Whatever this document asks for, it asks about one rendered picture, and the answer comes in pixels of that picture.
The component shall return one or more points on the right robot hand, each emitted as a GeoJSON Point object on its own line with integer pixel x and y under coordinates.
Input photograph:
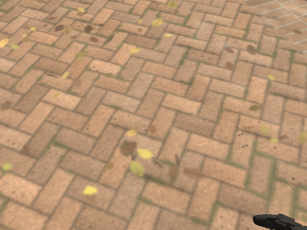
{"type": "Point", "coordinates": [277, 222]}

